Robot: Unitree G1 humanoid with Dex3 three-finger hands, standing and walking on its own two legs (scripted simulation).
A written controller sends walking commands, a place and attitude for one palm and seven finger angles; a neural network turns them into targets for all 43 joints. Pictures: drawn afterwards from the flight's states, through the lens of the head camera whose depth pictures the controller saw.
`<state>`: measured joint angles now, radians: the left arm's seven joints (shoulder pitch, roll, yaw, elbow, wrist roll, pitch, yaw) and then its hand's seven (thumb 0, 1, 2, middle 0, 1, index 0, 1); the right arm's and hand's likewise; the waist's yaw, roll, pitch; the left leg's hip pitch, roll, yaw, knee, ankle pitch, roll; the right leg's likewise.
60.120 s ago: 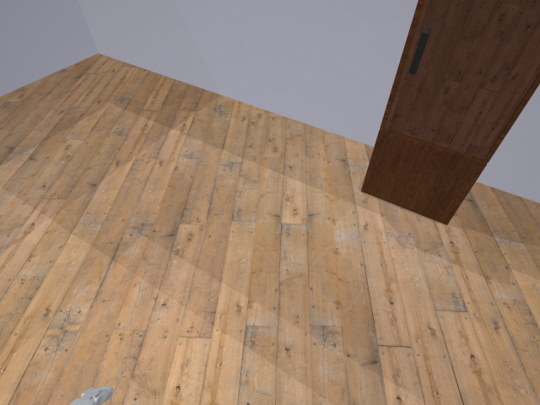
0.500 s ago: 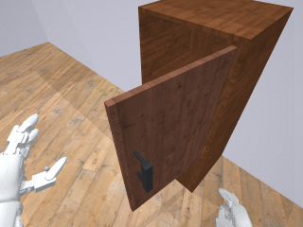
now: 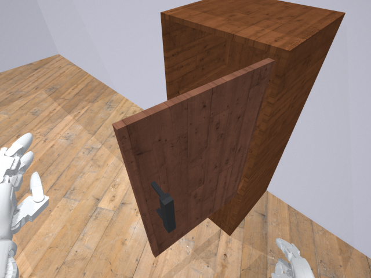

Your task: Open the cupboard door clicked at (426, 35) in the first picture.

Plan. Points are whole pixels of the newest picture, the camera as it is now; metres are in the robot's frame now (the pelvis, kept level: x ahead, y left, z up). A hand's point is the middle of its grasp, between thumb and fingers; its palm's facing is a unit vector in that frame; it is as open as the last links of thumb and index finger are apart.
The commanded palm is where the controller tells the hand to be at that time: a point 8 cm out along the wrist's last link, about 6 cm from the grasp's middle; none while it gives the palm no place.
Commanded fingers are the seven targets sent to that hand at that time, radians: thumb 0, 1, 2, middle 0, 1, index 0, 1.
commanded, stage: draw the hand back to the body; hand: left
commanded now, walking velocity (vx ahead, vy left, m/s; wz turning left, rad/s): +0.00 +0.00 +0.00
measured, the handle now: (162, 207) +0.28 +0.10 +0.00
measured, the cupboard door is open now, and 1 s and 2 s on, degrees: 81 81 81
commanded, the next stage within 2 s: step back with the hand held close in 0.02 s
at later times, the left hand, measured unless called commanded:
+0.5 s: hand (60, 209) +0.18 +0.23 +0.14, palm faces +0.33 -0.81 -0.49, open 7.4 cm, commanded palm +0.12 +0.28 +0.17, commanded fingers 0.00 0.90 0.90 -0.20 -0.30 -0.20 -0.30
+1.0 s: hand out of the picture +0.09 +0.30 +0.16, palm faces +0.49 -0.74 -0.47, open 7.4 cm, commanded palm +0.03 +0.32 +0.17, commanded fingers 0.00 0.90 0.90 -0.20 -0.30 -0.20 -0.30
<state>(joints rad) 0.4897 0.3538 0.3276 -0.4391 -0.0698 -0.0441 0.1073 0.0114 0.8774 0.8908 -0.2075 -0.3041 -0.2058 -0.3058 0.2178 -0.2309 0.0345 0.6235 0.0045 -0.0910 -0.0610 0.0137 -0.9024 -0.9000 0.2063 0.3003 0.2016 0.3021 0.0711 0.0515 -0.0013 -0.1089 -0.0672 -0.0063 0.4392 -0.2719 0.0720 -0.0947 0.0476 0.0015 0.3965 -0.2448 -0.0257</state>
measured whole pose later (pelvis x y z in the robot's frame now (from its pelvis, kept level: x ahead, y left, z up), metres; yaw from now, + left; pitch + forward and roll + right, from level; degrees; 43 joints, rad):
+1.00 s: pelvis -0.11 +0.02 -0.01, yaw +0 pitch +2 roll -2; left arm 0.51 0.39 0.47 -0.52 0.00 -0.22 0.14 0.01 0.89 0.90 -0.21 -0.30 -0.21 -0.31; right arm 0.21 -0.19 0.01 0.59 -0.01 -0.07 -0.07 0.01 -0.90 -0.90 0.21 0.30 0.20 0.30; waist 0.04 -0.01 0.00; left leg -0.45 -0.06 0.03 0.54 -0.14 0.10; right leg -0.21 0.06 0.06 0.59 -0.38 -0.01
